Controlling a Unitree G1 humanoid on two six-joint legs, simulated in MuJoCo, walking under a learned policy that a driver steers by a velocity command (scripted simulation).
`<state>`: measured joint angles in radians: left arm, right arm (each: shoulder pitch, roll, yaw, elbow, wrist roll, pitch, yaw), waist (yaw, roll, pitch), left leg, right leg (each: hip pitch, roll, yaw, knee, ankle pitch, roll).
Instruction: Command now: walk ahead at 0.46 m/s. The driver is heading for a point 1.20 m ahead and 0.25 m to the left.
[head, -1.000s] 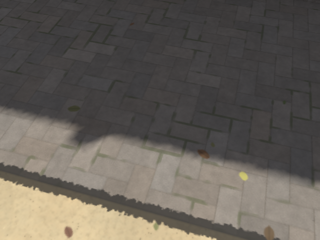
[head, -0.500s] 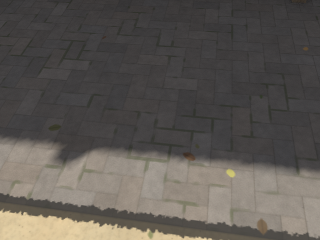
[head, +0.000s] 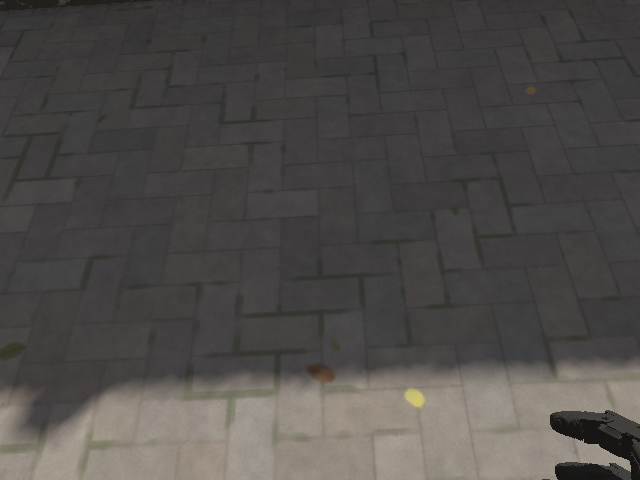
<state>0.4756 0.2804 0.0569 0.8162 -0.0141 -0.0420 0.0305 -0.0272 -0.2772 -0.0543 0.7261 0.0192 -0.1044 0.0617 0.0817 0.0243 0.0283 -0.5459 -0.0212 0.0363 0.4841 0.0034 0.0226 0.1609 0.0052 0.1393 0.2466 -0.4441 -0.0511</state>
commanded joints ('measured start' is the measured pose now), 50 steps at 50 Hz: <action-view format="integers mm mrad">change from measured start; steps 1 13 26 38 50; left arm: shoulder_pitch -14 -267 -78 -207 -117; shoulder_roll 174 69 294 139 169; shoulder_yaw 39 -9 71 43 26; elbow -40 -191 -179 -113 -10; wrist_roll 8 35 35 19 -10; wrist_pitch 5 -66 -74 -78 -30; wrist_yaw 6 -23 -30 -31 -26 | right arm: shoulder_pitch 163 257 517 210 409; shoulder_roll -178 -157 -6 -50 -217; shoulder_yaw -60 -41 6 -12 -72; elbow -14 18 -43 -111 -71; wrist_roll -1 3 15 0 -18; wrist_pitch -9 10 37 77 47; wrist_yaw -16 -57 -66 -42 -37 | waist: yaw -159 -74 -40 -52 -252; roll -198 34 -394 -82 -62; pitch -133 4 -355 2 -231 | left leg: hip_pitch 346 281 -116 -168 675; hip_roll -45 167 -77 128 121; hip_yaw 54 -341 -180 -136 -104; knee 6 -339 641 445 45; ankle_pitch -30 -39 -610 -132 -41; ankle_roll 96 273 12 -39 141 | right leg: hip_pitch -92 -735 187 -231 -381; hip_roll -178 -100 -436 -265 -191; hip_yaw -28 -78 585 -75 -218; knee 352 651 92 -98 507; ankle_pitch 1175 201 39 488 750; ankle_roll -56 96 -187 -144 -24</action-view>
